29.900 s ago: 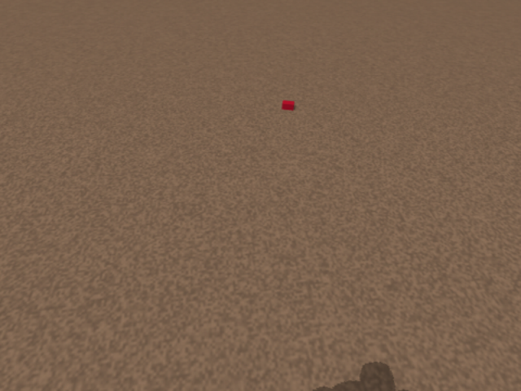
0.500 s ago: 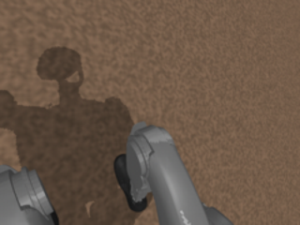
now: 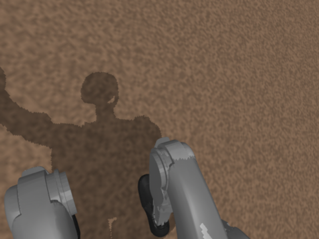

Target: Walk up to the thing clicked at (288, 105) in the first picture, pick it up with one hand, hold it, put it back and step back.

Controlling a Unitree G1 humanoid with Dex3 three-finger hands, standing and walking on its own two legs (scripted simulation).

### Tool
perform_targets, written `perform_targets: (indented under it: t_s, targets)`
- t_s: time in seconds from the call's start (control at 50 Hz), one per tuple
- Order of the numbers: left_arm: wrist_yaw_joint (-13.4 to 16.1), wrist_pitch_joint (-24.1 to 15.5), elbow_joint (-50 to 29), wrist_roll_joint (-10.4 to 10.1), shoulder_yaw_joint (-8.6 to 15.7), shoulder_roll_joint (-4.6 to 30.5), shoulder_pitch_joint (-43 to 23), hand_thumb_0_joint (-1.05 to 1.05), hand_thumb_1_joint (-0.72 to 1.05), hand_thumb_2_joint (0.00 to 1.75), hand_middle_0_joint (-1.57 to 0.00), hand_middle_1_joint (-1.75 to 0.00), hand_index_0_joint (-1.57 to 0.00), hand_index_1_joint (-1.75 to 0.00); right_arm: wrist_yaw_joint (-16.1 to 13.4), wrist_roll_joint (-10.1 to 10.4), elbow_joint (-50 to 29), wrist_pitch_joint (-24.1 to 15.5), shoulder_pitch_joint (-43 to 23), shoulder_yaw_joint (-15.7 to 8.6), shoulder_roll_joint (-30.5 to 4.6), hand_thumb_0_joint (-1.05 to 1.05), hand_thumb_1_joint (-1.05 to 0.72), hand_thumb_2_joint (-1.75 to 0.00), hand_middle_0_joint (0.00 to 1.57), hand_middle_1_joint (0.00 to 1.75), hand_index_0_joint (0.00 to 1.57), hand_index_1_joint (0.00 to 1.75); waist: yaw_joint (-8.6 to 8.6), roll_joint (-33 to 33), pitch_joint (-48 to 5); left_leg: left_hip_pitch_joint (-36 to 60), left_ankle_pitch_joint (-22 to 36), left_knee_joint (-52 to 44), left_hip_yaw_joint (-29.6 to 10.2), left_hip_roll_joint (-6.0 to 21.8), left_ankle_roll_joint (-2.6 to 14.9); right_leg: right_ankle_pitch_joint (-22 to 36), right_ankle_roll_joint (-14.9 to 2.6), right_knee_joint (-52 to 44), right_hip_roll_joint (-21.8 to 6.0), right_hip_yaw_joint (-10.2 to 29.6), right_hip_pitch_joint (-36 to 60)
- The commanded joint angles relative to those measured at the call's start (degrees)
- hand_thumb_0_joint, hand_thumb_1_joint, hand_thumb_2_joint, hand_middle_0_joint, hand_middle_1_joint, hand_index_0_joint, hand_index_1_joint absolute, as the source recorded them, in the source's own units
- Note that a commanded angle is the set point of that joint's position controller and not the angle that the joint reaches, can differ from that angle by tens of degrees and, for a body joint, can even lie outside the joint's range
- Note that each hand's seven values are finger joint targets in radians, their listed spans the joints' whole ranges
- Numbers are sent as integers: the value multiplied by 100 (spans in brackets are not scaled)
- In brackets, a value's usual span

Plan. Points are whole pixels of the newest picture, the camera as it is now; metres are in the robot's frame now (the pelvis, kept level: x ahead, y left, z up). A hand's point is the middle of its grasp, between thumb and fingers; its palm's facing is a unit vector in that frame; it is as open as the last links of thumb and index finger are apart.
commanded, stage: withdraw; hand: left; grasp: from above
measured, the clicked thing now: out of the picture +0.45 +0.36 -0.29
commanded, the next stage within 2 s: home in 0.58 s
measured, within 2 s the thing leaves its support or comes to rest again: neither
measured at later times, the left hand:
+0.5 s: hand out of the picture +0.43 +0.36 -0.13, palm faces -0.49 -0.12 -0.86, open 13.8 cm
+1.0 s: hand out of the picture +0.39 +0.36 -0.05, palm faces -0.34 -0.30 -0.89, open 11.1 cm
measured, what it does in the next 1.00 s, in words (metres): rises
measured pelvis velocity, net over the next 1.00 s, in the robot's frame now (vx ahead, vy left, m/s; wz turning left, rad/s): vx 0.00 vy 0.00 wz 0.12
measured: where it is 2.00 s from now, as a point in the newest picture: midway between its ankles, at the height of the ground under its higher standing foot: (117, 234)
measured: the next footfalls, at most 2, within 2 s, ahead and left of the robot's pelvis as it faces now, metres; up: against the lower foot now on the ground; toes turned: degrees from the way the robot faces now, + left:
none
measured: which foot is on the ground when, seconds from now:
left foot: down 0.00-1.00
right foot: down 0.00-1.00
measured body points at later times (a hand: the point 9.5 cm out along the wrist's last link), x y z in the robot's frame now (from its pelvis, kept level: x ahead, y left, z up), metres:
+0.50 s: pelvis -0.02 -0.01 +0.02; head +0.21 +0.10 +0.39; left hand +0.45 +0.36 -0.08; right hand +0.08 -0.29 -0.06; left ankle +0.06 +0.13 -0.28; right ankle +0.11 -0.13 -0.28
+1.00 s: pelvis +0.00 +0.00 +0.07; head +0.21 +0.08 +0.46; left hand +0.41 +0.37 +0.00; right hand +0.11 -0.25 -0.05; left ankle +0.06 +0.13 -0.28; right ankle +0.11 -0.13 -0.28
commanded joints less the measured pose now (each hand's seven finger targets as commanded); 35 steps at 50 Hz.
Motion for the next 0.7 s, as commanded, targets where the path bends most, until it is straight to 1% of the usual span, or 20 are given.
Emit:
perform_targets:
  t_s: [0.0, 0.04, 0.08, 0.12, 0.16, 0.2, 0.22, 0.26, 0.3, 0.32, 0.34, 0.4, 0.42, 0.46, 0.48, 0.54, 0.58, 0.62, 0.66, 0.68]
  targets:
    - [-341, 206, -1343, -218, -50, 1122, -1567, 0, -52, 99, -9, -96, -8, -97, -20, 319, -96, 270, 1012, -917, -1656, 0, -90, -90, 20, 30, 20, 30, 180, 3153, -4264, 3368, 1595, -1844, 831, 59, 86, 1595, -591, -1155, 156, -485, 1611]
    - [-660, 248, -1443, -278, -247, 792, -1620, 0, -52, 100, -9, -98, -8, -98, -71, 422, -150, 423, 1120, -1018, -1551, 0, -90, -90, 20, 30, 20, 30, 147, 2767, -4316, 3262, 1355, -2023, 870, 16, 147, 1468, -571, -1352, 150, -410, 1837]
    - [-998, 259, -1434, -359, -422, 518, -1713, 0, -51, 100, -9, -98, -8, -98, -171, 489, -108, 558, 1217, -1134, -1566, 0, -90, -90, 20, 30, 20, 30, 100, 2366, -3985, 3060, 1028, -2120, 902, -20, 186, 1184, -587, -1590, 117, -346, 1759]
    - [-1314, 226, -1418, -387, -599, 327, -1675, 0, -51, 100, -8, -99, -8, -99, -274, 535, -108, 691, 1270, -1181, -1514, 0, -90, -90, 20, 30, 20, 30, 41, 2095, -3919, 2980, 994, -2155, 931, -51, 204, 1119, -590, -1693, 103, -288, 1898]
    - [-1524, 152, -1483, -404, -650, 267, -1735, 0, -50, 100, -9, -99, -8, -99, -414, 574, -144, 802, 1309, -1207, -1491, 0, -89, -90, 20, 30, 20, 30, 67, 1838, -3786, 2969, 993, -2229, 916, -83, 212, 1062, -607, -1795, 62, -277, 1865]
    - [-1610, 42, -1508, -442, -647, 333, -1838, 0, -47, 98, -10, -97, -10, -98, -536, 591, -181, 881, 1301, -1189, -1413, 0, -89, -90, 20, 30, 20, 30, 65, 1606, -3832, 2864, 1016, -2177, 1014, -103, 251, 1038, -582, -1906, 46, -201, 2083]
    - [-1625, -19, -1355, -451, -636, 341, -1834, 0, -47, 98, -10, -97, -10, -97, -604, 599, -222, 911, 1248, -1159, -1414, 0, -89, -90, 20, 30, 20, 30, 77, 1506, -3688, 2722, 914, -2205, 1000, -131, 252, 907, -600, -1917, 28, -204, 1943]
    - [-1598, -153, -1146, -435, -629, 423, -1822, 0, -46, 98, -10, -98, -10, -98, -713, 596, -217, 954, 1167, -1081, -1368, 0, -88, -90, 20, 30, 20, 30, 81, 1445, -3421, 2616, 779, -2217, 1016, -131, 262, 745, -603, -1953, 16, -179, 1859]
    - [-1507, -305, -1023, -331, -628, 567, -1975, 0, -45, 97, -11, -97, -11, -97, -801, 560, -222, 976, 1099, -981, -1270, 0, -88, -90, 20, 30, 20, 30, 85, 1428, -3462, 2490, 681, -2166, 1093, -128, 292, 654, -569, -1971, 35, -103, 1974]
    - [-1433, -374, -943, -280, -517, 761, -1972, 0, -45, 97, -11, -96, -11, -96, -838, 554, -209, 979, 1073, -954, -1311, 0, -88, -89, 20, 30, 20, 30, 174, 1492, -3448, 2491, 677, -2160, 1109, -144, 278, 601, -598, -1944, 21, -96, 1900]
    - [-1356, -450, -825, -237, -519, 789, -2007, 0, -45, 97, -11, -96, -11, -96, -850, 515, -236, 983, 1028, -880, -1227, 0, -88, -89, 20, 30, 20, 30, 167, 1632, -3519, 2523, 671, -2177, 1104, -117, 265, 605, -582, -1858, 42, -67, 1955]
    - [-1048, -632, -739, 3, -438, 1064, -2524, 0, -47, 98, -9, -98, -9, -98, -911, 433, -207, 973, 1057, -784, -1302, 0, -88, -89, 20, 30, 20, 30, 29, 1899, -3698, 2721, 702, -2117, 1050, -105, 247, 686, -577, -1713, 43, -160, 1756]
    - [-933, -658, -443, 57, -482, 1004, -2505, 0, -48, 98, -9, -98, -9, -98, -913, 396, -198, 964, 1059, -741, -1298, 0, -88, -89, 20, 30, 20, 30, -36, 1969, -3651, 2713, 674, -2092, 1037, -101, 234, 647, -591, -1658, 60, -136, 1728]
    - [-704, -727, -474, 186, -369, 1235, -2768, 0, -48, 98, -9, -99, -10, -98, -926, 335, -189, 942, 1099, -719, -1359, 0, -89, -89, 20, 30, 20, 30, -46, 2142, -3827, 2875, 771, -1983, 1043, -86, 221, 741, -580, -1585, 66, -162, 1665]
    - [-593, -732, -436, 243, -268, 1417, -2869, 0, -48, 97, -9, -99, -10, -98, -930, 303, -206, 931, 1101, -704, -1395, 0, -88, -89, 20, 30, 20, 30, 11, 2311, -3955, 2985, 808, -1991, 1037, -81, 204, 773, -590, -1523, 63, -187, 1647]
    - [-349, -619, -407, 399, -65, 1586, -2779, 0, -46, 95, -12, -95, -12, -95, -916, 239, -223, 876, 1186, -748, -1480, 0, -89, -89, 20, 30, 20, 30, 102, 2858, -4118, 3455, 980, -2096, 1031, -77, 122, 1019, -604, -1336, 2, -330, 1452]
    - [-297, -487, -529, 427, 49, 1656, -2580, 0, -44, 93, -14, -93, -14, -93, -891, 240, -290, 847, 1261, -784, -1472, 0, -89, -89, 20, 30, 20, 30, 181, 3052, -4518, 3635, 1226, -2052, 1048, -68, 109, 1232, -616, -1237, 4, -318, 1564]
    - [-304, -338, -792, 312, 207, 1716, -2259, 0, -43, 92, -15, -92, -15, -91, -862, 293, -324, 849, 1263, -861, -1479, 0, -89, -89, 20, 30, 20, 30, 332, 3140, -4759, 3684, 1450, -2051, 1103, -89, 124, 1410, -604, -1251, -23, -294, 1700]
    - [-379, -193, -1118, 181, 285, 1626, -1918, 0, -41, 90, -16, -89, -16, -88, -833, 340, -325, 872, 1297, -954, -1454, 0, -89, -90, 20, 30, 20, 30, 458, 3174, -5046, 3743, 1628, -2110, 1139, -108, 117, 1529, -624, -1249, -33, -287, 1815]
    - [-473, -129, -1314, 124, 238, 1486, -1831, 0, -33, 90, -24, -81, -22, -80, -823, 374, -313, 879, 1348, -1016, -1451, 0, -88, -90, 20, 30, 20, 30, 446, 3172, -5064, 3868, 1750, -2147, 1123, -114, 109, 1592, -629, -1279, -49, -281, 1769]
